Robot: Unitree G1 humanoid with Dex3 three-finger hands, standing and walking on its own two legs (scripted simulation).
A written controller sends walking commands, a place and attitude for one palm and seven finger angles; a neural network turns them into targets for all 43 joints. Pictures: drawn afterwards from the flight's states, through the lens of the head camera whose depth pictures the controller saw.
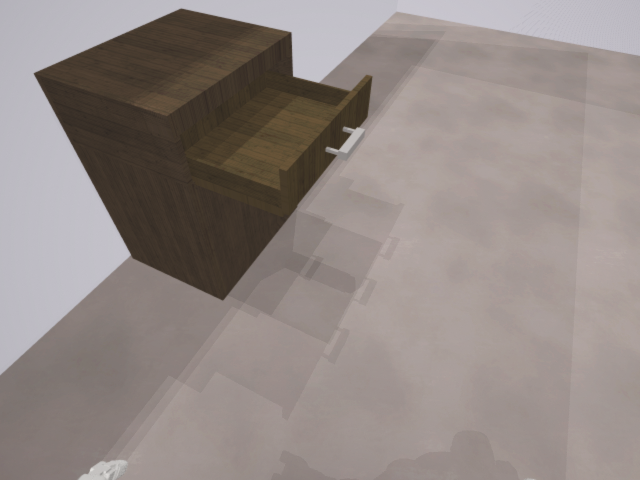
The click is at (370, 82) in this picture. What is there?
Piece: drawer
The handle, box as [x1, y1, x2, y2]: [325, 127, 364, 160]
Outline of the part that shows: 364,129 357,127 355,129 343,127 343,130 350,132 351,135 338,150 326,147 325,151 337,154 338,158 346,160 362,139 364,135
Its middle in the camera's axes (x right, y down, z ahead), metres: +0.06 -0.27 +1.07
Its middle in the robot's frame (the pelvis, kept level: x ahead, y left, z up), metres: +0.98 -0.01 -0.14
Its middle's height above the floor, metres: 0.63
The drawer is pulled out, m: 0.30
